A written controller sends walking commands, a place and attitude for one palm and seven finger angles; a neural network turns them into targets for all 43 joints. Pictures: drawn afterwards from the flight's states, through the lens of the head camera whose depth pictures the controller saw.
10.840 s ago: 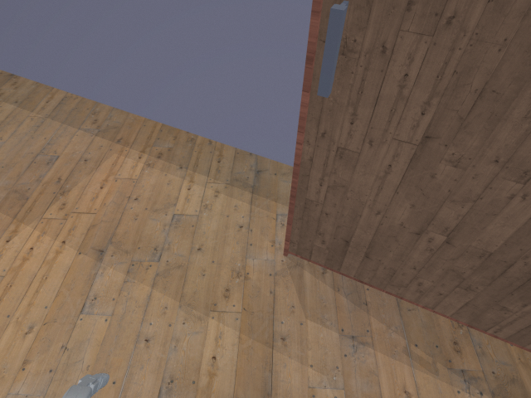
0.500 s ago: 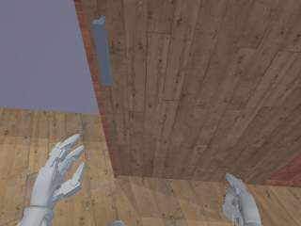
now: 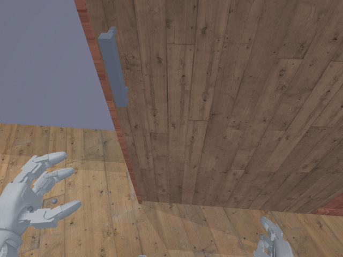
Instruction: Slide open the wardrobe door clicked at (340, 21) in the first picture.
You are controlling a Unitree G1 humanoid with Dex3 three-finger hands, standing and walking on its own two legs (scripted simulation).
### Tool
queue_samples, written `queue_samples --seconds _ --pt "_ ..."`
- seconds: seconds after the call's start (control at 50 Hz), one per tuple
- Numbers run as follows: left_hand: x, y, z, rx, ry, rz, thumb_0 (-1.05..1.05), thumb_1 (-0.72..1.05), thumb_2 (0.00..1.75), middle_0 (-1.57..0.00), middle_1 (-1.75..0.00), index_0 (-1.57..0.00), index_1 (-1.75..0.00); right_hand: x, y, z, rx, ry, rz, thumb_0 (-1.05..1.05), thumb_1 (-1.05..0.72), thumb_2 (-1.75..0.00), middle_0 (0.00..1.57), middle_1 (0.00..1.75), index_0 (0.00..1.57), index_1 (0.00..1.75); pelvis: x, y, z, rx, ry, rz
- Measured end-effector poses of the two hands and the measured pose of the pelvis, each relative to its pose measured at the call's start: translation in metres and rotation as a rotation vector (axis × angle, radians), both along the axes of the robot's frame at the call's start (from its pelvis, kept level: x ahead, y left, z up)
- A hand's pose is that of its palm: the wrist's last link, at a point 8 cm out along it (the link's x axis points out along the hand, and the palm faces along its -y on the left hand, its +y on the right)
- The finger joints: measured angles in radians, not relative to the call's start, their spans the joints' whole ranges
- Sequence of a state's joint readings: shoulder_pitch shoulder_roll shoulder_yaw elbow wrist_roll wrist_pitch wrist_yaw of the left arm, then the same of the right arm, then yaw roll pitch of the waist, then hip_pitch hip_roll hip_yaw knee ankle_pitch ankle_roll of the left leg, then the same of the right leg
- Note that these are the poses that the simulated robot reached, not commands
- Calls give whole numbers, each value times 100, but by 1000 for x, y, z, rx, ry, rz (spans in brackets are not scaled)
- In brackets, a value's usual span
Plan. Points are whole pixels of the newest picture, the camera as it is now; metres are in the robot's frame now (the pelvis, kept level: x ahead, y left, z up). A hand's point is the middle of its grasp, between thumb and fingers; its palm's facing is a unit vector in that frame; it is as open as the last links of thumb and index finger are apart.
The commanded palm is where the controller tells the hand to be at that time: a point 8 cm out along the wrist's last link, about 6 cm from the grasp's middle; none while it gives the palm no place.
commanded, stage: raise the hand with hooked fingers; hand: left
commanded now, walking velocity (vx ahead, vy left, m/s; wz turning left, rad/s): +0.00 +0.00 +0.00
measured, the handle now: (117, 69) +0.48 +0.16 +0.20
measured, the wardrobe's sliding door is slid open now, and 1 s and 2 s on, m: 0.00 0.00 0.00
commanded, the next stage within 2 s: move the hooked fingers beside the handle in 1.26 s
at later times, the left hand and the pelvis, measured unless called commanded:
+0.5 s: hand (4, 172) +0.22 +0.29 +0.17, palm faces +0.09 -0.99 -0.09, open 13.7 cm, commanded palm +0.19 +0.34 +0.18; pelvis -0.02 +0.03 +0.02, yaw +2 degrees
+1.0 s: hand (4, 149) +0.24 +0.29 +0.20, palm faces +0.07 -0.99 -0.08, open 14.0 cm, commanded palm +0.21 +0.34 +0.22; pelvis -0.02 +0.01 +0.03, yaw +2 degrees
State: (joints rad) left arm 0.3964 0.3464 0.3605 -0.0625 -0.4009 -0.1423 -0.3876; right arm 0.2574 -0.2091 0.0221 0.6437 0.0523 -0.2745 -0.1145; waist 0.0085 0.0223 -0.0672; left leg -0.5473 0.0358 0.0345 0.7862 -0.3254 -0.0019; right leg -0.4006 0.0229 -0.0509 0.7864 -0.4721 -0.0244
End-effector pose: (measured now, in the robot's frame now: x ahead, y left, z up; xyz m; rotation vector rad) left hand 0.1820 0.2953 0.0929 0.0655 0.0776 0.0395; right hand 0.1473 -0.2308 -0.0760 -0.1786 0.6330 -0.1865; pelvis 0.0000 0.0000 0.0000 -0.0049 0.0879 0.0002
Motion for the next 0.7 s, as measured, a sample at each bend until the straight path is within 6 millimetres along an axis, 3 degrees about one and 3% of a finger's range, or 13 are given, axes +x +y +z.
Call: queue_samples --seconds 0.08,0.18,0.26,0.4,0.5,0.58,0.7 --pt "-3 10 20 11 -114 51 0 2 53 -27 -87 -26 -87 -2 -7 10 -52 4 14 2 -90 -90 20 30 20 30 3 8 4 -6 -16 6" --pt "-1 12 17 3 -82 8 0 -9 48 -27 -94 -27 -94 6 -7 20 -99 -4 36 2 -90 -90 20 30 20 30 -2 17 8 -14 -35 15" --pt "2 19 25 25 -78 -10 0 -19 44 -28 -100 -28 -100 15 3 31 -103 -41 48 2 -91 -90 20 30 20 30 -6 22 12 -18 -57 18" --pt "6 43 73 40 -221 44 -1 -35 37 -30 -111 -29 -111 30 35 45 -58 -110 109 2 -90 -90 20 30 20 30 -13 25 19 -23 -105 32" --pt "8 51 82 29 -151 42 -1 -44 33 -30 -116 -30 -116 33 53 49 -20 -127 145 2 -90 -90 20 30 21 30 -20 27 23 -22 -130 38" --pt "10 54 88 30 -114 43 -1 -48 32 -30 -118 -30 -118 30 58 50 -10 -124 159 2 -90 -90 20 30 21 30 -25 26 26 -19 -144 41" --pt "14 60 120 50 -201 63 -1 -50 31 -31 -120 -30 -120 23 53 52 -21 -106 166 2 -90 -90 20 30 21 30 -29 21 29 -16 -163 46"
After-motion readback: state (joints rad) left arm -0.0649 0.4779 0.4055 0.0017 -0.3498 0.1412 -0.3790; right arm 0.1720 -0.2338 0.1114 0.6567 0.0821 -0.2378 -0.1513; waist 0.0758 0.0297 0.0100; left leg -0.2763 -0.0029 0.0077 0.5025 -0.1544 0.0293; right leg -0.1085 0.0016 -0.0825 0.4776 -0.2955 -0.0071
